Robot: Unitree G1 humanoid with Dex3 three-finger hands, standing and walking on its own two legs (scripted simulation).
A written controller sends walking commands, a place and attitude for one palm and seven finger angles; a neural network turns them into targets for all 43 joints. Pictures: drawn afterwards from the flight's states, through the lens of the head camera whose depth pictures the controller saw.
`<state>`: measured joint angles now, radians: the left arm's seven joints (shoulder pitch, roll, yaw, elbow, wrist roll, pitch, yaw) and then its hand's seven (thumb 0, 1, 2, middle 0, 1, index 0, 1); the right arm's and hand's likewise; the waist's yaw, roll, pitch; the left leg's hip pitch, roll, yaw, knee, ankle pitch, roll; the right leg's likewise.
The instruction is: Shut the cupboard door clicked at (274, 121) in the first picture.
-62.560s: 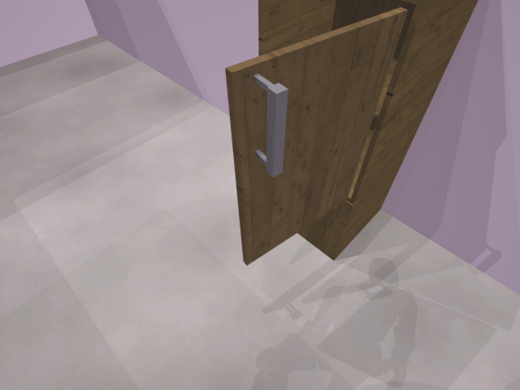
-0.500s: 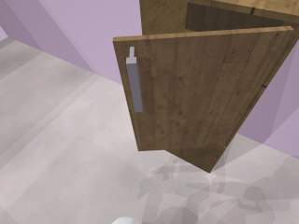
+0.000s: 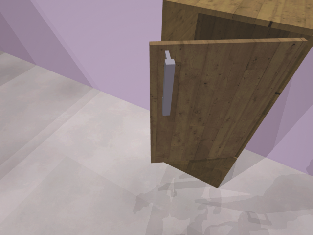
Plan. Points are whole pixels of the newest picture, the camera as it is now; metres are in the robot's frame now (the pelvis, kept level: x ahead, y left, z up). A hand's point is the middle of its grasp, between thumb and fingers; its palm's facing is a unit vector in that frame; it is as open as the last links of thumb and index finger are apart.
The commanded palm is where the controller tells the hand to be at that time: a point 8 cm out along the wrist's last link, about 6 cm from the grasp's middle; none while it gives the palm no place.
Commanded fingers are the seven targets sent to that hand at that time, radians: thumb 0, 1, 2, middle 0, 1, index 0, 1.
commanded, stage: come to a stop and stand still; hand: left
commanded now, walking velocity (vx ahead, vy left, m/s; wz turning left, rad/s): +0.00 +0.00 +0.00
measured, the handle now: (166, 85) +0.46 +0.01 +0.15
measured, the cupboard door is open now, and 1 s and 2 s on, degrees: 33 33 33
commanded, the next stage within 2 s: look again from close up in 0.16 s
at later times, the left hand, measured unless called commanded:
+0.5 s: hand out of the picture +0.02 +0.18 -0.17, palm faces -0.01 -0.98 -0.21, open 7.4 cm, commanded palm none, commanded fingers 0.00 0.90 0.90 -0.20 -0.30 -0.20 -0.30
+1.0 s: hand out of the picture +0.05 +0.15 -0.17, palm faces +0.01 -0.98 -0.22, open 7.4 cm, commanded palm none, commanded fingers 0.00 0.90 0.90 -0.20 -0.30 -0.20 -0.30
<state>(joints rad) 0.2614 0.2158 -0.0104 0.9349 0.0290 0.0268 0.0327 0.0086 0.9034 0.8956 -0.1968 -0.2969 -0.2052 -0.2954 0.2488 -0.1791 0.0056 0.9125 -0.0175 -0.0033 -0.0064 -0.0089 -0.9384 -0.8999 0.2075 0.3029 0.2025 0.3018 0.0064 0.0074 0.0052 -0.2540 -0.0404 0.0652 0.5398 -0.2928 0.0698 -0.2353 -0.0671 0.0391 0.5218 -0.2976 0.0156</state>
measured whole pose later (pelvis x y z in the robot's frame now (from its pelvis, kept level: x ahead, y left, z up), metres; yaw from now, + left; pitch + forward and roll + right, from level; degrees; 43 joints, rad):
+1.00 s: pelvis +0.03 -0.04 +0.01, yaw +1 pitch +0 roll +0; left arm 0.25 0.20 -0.01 1.07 0.02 0.00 0.04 0.01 0.90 0.90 -0.20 -0.30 -0.20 -0.30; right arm 0.22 -0.18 0.01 1.09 -0.01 -0.02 -0.02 0.00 -0.91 -0.90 0.20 0.30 0.20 0.30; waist 0.00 -0.02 0.02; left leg -0.17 0.00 0.03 0.46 -0.30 0.01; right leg -0.15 -0.03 0.01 0.46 -0.31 0.02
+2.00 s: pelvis +0.03 -0.16 -0.01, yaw +9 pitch +0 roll -2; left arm 0.28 0.20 0.05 0.96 0.04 0.08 0.01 0.01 0.90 0.90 -0.20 -0.30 -0.20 -0.30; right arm 0.18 -0.12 -0.01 0.99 -0.03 -0.01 -0.06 0.00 -0.91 -0.90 0.20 0.30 0.20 0.30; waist 0.00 -0.08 0.05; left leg -0.28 0.03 0.12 0.63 -0.36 0.07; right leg -0.41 0.06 -0.04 0.92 -0.47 -0.02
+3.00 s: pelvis +0.02 -0.26 +0.00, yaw +8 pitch +0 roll +0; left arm 0.28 0.14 -0.01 1.05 0.03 0.02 0.05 0.01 0.91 0.90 -0.20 -0.30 -0.20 -0.30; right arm 0.17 -0.15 0.00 0.99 -0.01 0.00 -0.02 -0.01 -0.93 -0.90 0.21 0.30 0.20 0.30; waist 0.03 -0.01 0.04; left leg -0.26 -0.06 0.08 0.46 -0.21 0.08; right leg -0.19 -0.05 -0.02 0.50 -0.31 0.01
